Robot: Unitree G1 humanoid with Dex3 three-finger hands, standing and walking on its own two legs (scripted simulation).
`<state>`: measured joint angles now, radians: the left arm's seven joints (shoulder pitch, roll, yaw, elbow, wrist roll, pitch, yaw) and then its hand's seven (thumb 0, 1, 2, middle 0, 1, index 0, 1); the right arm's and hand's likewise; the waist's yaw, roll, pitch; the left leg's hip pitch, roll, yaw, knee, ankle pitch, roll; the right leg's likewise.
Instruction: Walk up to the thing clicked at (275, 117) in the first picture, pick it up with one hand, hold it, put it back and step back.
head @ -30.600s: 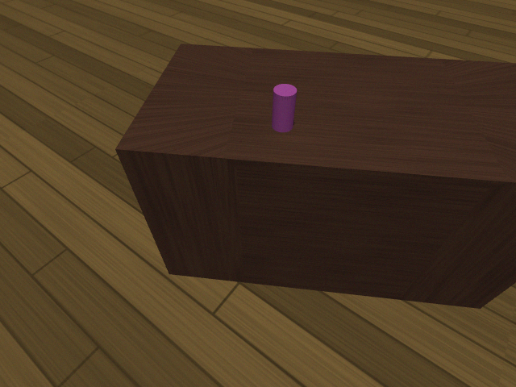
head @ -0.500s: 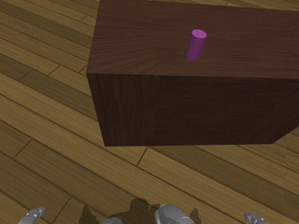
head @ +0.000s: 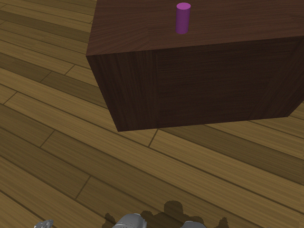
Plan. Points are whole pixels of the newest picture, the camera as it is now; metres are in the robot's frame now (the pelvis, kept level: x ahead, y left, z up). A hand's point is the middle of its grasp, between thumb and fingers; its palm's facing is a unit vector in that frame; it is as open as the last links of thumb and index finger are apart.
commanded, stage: step back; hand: right
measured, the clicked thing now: (182, 18) +0.95 -0.12 -0.01
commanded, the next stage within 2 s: stand in 1.62 s
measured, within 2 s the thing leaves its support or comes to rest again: neither
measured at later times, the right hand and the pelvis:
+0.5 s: hand out of the picture -0.02 -0.29 -0.15, palm faces -0.04 +0.92 -0.39, open 7.4 cm; pelvis -0.17 -0.03 -0.01, yaw +0 degrees
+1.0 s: hand out of the picture -0.14 -0.28 -0.15, palm faces -0.05 +0.94 -0.35, open 7.4 cm; pelvis -0.20 -0.02 +0.00, yaw +2 degrees
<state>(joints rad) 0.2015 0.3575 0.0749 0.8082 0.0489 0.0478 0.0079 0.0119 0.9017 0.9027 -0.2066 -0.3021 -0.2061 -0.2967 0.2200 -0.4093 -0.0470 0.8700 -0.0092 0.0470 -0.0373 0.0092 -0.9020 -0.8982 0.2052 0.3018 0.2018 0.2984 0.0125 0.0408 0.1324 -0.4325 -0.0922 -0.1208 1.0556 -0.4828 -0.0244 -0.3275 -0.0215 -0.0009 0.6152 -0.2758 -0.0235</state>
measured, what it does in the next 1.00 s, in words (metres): walks backwards: left foot, then right foot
